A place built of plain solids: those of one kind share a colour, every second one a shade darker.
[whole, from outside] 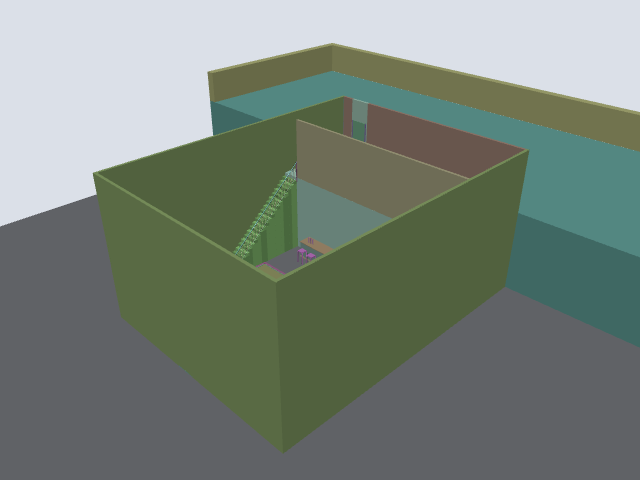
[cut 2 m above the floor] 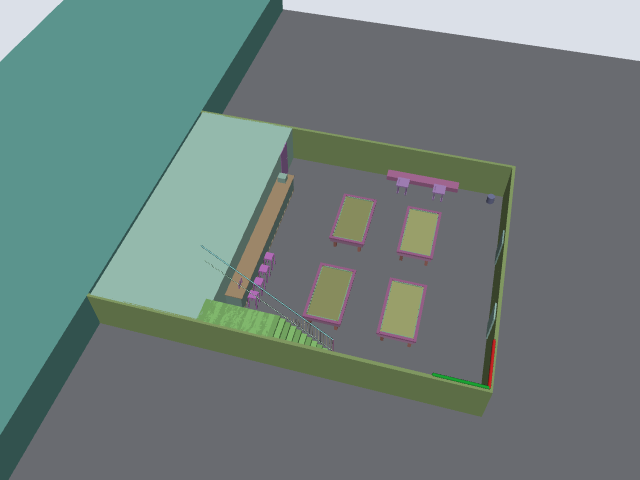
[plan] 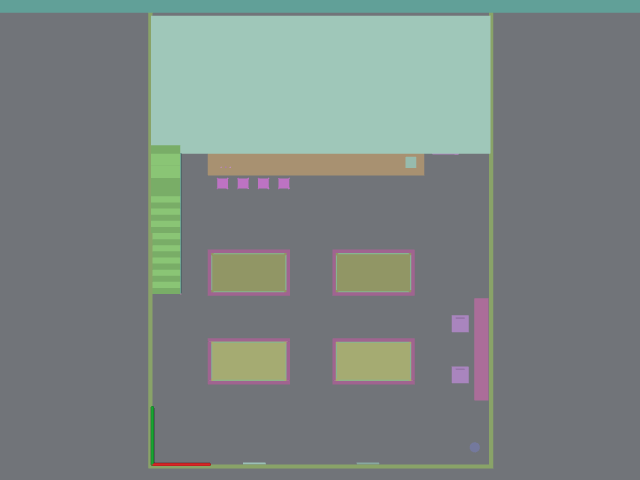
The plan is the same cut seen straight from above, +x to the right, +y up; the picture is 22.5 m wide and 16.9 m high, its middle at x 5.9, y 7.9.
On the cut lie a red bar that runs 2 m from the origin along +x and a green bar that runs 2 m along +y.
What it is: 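A billiard hall in the deep basement of an old town building, fitted out in the 1970s to 2010s; 11.8 x 15.8 m; the club room underground, without windows of its own, under a ceiling 2.82 m high; over the flight a stairwell up to the entrance level's ceiling, 7.87 m over the hall's floor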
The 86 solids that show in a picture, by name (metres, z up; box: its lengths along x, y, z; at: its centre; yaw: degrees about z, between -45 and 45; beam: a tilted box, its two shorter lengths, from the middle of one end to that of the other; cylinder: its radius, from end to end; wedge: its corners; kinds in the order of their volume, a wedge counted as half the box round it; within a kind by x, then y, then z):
{
 "street_ground_1": {"box": [39.8, 12.65, 4.53], "at": [5.92, 22.23, 2.21]},
 "upper_1": {"box": [11.95, 4.86, 4.53], "at": [5.92, 13.37, 2.21]},
 "street_hedge_1": {"box": [0.6, 12.65, 2.2], "at": [-13.68, 22.23, 5.58]},
 "street_hedge_2": {"box": [39.8, 0.6, 2.2], "at": [5.92, 28.85, 5.58]},
 "wall_1": {"box": [0.15, 16.05, 7.92], "at": [-0.07, 7.88, 3.91]},
 "wall_2": {"box": [5.29, 0.15, 7.92], "at": [2.5, -0.07, 3.91]},
 "wall_3": {"box": [1.5, 0.15, 7.92], "at": [5.59, -0.07, 3.91]},
 "wall_4": {"box": [5.96, 0.15, 7.92], "at": [9.02, -0.07, 3.91]},
 "wall_5": {"box": [0.15, 16.05, 7.92], "at": [11.93, 7.88, 3.91]},
 "stair_step_1": {"box": [1.03, 0.43, 0.22], "at": [0.47, 6.21, 0.06]},
 "stair_step_2": {"box": [1.03, 0.43, 0.41], "at": [0.47, 6.42, 0.16]},
 "stair_step_3": {"box": [1.03, 0.43, 0.6], "at": [0.47, 6.64, 0.25]},
 "stair_step_4": {"box": [1.03, 0.43, 0.79], "at": [0.47, 6.86, 0.34]},
 "stair_step_5": {"box": [1.03, 0.43, 0.97], "at": [0.47, 7.07, 0.44]},
 "stair_step_6": {"box": [1.03, 0.43, 1.16], "at": [0.47, 7.29, 0.53]},
 "stair_step_7": {"box": [1.03, 0.43, 1.35], "at": [0.47, 7.5, 0.62]},
 "stair_step_8": {"box": [1.03, 0.43, 1.54], "at": [0.47, 7.71, 0.72]},
 "stair_step_9": {"box": [1.03, 0.43, 1.72], "at": [0.47, 7.93, 0.81]},
 "stair_step_10": {"box": [1.03, 0.43, 1.91], "at": [0.47, 8.14, 0.9]},
 "stair_step_11": {"box": [1.03, 0.43, 2.1], "at": [0.47, 8.36, 1.0]},
 "stair_step_12": {"box": [1.03, 0.43, 2.28], "at": [0.47, 8.57, 1.09]},
 "stair_step_13": {"box": [1.03, 0.43, 2.47], "at": [0.47, 8.79, 1.19]},
 "stair_step_14": {"box": [1.03, 0.43, 2.66], "at": [0.47, 9.01, 1.28]},
 "stair_step_15": {"box": [1.03, 0.43, 2.85], "at": [0.47, 9.22, 1.37]},
 "stair_step_16": {"box": [1.03, 0.43, 3.03], "at": [0.47, 9.44, 1.47]},
 "stair_step_17": {"box": [1.03, 0.43, 3.22], "at": [0.47, 9.65, 1.56]},
 "stair_step_18": {"box": [1.03, 0.43, 3.41], "at": [0.47, 9.87, 1.65]},
 "stair_step_19": {"box": [1.03, 0.43, 3.59], "at": [0.47, 10.08, 1.75]},
 "stair_step_20": {"box": [1.03, 0.43, 3.78], "at": [0.47, 10.29, 1.84]},
 "stair_step_21": {"box": [1.03, 0.43, 3.97], "at": [0.47, 10.51, 1.93]},
 "stair_step_22": {"box": [1.03, 0.43, 4.16], "at": [0.47, 10.72, 2.03]},
 "stair_step_23": {"box": [1.03, 0.52, 4.34], "at": [0.47, 10.98, 2.12]},
 "entrance_wall_1": {"box": [10.82, 0.15, 3.44], "at": [6.44, 11.02, 6.15]},
 "counter_1": {"box": [7.58, 0.7, 1.05], "at": [5.76, 10.58, 0.47]},
 "window_wall_1": {"box": [0.7, 0.15, 3.39], "at": [0.35, 15.82, 6.17]},
 "window_wall_2": {"box": [9.95, 0.15, 3.39], "at": [6.88, 15.82, 6.17]},
 "table_frame_1": {"box": [2.8, 1.53, 0.23], "at": [3.4, 3.63, 0.61]},
 "table_frame_2": {"box": [2.8, 1.53, 0.23], "at": [3.4, 6.75, 0.61]},
 "table_frame_3": {"box": [2.8, 1.53, 0.23], "at": [7.79, 3.63, 0.61]},
 "table_frame_4": {"box": [2.8, 1.53, 0.23], "at": [7.79, 6.75, 0.61]},
 "table_bed_1": {"box": [2.67, 1.4, 0.045], "at": [3.4, 3.63, 0.75]},
 "table_bed_2": {"box": [2.67, 1.4, 0.045], "at": [3.4, 6.75, 0.75]},
 "table_bed_3": {"box": [2.67, 1.4, 0.045], "at": [7.79, 3.63, 0.75]},
 "table_bed_4": {"box": [2.67, 1.4, 0.045], "at": [7.79, 6.75, 0.75]},
 "street_door_wall_1": {"box": [1.2, 0.15, 3.39], "at": [1.3, 15.82, 6.17]},
 "bench_upholstered_1": {"box": [0.5, 3.6, 0.25], "at": [11.58, 4.05, 0.33]},
 "table_rail_1": {"box": [0.12, 1.38, 0.09], "at": [2.01, 3.63, 0.77]},
 "table_rail_2": {"box": [0.12, 1.38, 0.09], "at": [2.01, 6.75, 0.77]},
 "table_rail_3": {"box": [2.9, 0.12, 0.09], "at": [3.4, 2.88, 0.77]},
 "table_rail_4": {"box": [2.9, 0.12, 0.09], "at": [3.4, 4.38, 0.77]},
 "table_rail_5": {"box": [2.9, 0.12, 0.09], "at": [3.4, 6.0, 0.77]},
 "table_rail_6": {"box": [2.9, 0.12, 0.09], "at": [3.4, 7.5, 0.77]},
 "table_rail_7": {"box": [0.12, 1.38, 0.09], "at": [4.78, 3.63, 0.77]},
 "table_rail_8": {"box": [0.12, 1.38, 0.09], "at": [4.78, 6.75, 0.77]},
 "table_rail_9": {"box": [0.12, 1.38, 0.09], "at": [6.4, 3.63, 0.77]},
 "table_rail_10": {"box": [0.12, 1.38, 0.09], "at": [6.4, 6.75, 0.77]},
 "table_rail_11": {"box": [2.9, 0.12, 0.09], "at": [7.79, 2.88, 0.77]},
 "table_rail_12": {"box": [2.9, 0.12, 0.09], "at": [7.79, 4.38, 0.77]},
 "table_rail_13": {"box": [2.9, 0.12, 0.09], "at": [7.79, 6.0, 0.77]},
 "table_rail_14": {"box": [2.9, 0.12, 0.09], "at": [7.79, 7.5, 0.77]},
 "table_rail_15": {"box": [0.12, 1.38, 0.09], "at": [9.17, 3.63, 0.77]},
 "table_rail_16": {"box": [0.12, 1.38, 0.09], "at": [9.17, 6.75, 0.77]},
 "counter_top_1": {"box": [7.62, 0.78, 0.04], "at": [5.76, 10.56, 1.02]},
 "cue_rack_1": {"box": [0.8, 0.07, 1.49], "at": [3.59, 0.04, 1.0]},
 "cue_rack_2": {"box": [0.8, 0.07, 1.49], "at": [7.59, 0.04, 1.0]},
 "street_door_leaf_1": {"box": [0.95, 0.04, 2.15], "at": [1.3, 15.73, 5.55]},
 "service_door_1": {"box": [0.95, 0.03, 2.1], "at": [10.32, 10.93, 1.0]},
 "meeting_table_1": {"box": [0.6, 0.6, 0.07], "at": [10.84, 3.15, 0.68]},
 "meeting_table_2": {"box": [0.6, 0.6, 0.07], "at": [10.84, 4.95, 0.68]},
 "till_1": {"box": [0.38, 0.4, 0.3], "at": [9.1, 10.63, 1.19]},
 "plant_pot_1": {"cylinder": 0.18, "from": [11.35, 0.6, 0.0], "to": [11.35, 0.6, 0.38]},
 "bar_stool_1": {"box": [0.38, 0.36, 0.06], "at": [2.47, 9.89, 0.73]},
 "bar_stool_2": {"box": [0.38, 0.36, 0.06], "at": [3.19, 9.89, 0.73]},
 "bar_stool_3": {"box": [0.38, 0.36, 0.06], "at": [3.91, 9.89, 0.73]},
 "bar_stool_4": {"box": [0.38, 0.36, 0.06], "at": [4.63, 9.89, 0.73]},
 "table_nose_1": {"box": [2.49, 0.04, 0.034], "at": [3.4, 2.96, 0.79]},
 "table_nose_2": {"box": [2.49, 0.04, 0.034], "at": [3.4, 4.3, 0.79]},
 "table_nose_3": {"box": [2.49, 0.04, 0.034], "at": [3.4, 6.08, 0.79]},
 "table_nose_4": {"box": [2.49, 0.04, 0.034], "at": [3.4, 7.42, 0.79]},
 "table_nose_5": {"box": [2.49, 0.04, 0.034], "at": [7.79, 2.96, 0.79]},
 "table_nose_6": {"box": [2.49, 0.04, 0.034], "at": [7.79, 4.3, 0.79]},
 "table_nose_7": {"box": [2.49, 0.04, 0.034], "at": [7.79, 6.08, 0.79]},
 "table_nose_8": {"box": [2.49, 0.04, 0.034], "at": [7.79, 7.42, 0.79]},
 "counter_kick_1": {"box": [7.58, 0.012, 0.15], "at": [5.76, 10.22, 0.03]},
 "stair_guard_rail_1": {"cylinder": 0.022, "from": [1.0, 5.99, 1.1], "to": [1.0, 10.94, 5.41]},
 "stair_guard_low_1": {"cylinder": 0.012, "from": [1.0, 5.99, 0.25], "to": [1.0, 10.94, 4.56]}
}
